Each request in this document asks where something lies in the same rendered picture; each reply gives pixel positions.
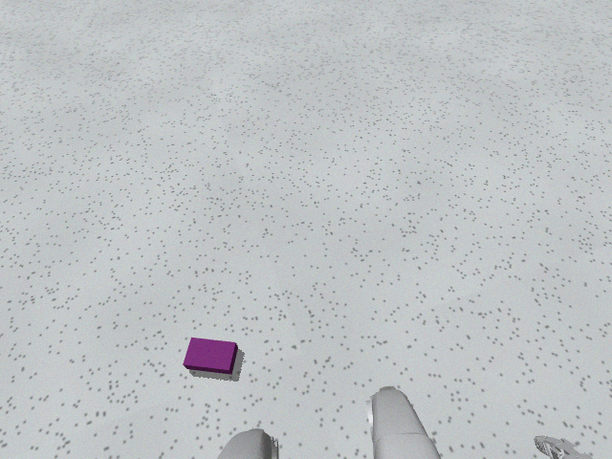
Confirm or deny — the right robot hand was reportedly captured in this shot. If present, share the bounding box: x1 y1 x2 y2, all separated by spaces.
534 436 593 459

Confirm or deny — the small box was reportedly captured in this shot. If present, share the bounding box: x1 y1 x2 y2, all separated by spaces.
183 338 238 375

